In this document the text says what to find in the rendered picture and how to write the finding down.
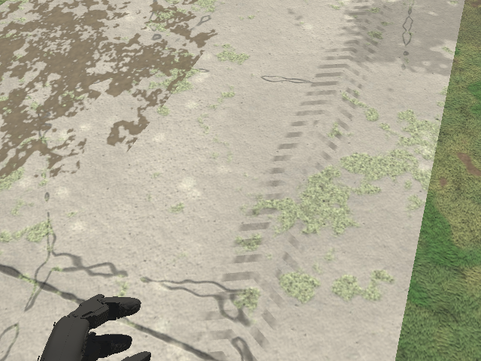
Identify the robot left hand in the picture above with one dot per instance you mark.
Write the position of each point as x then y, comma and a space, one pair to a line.
70, 339

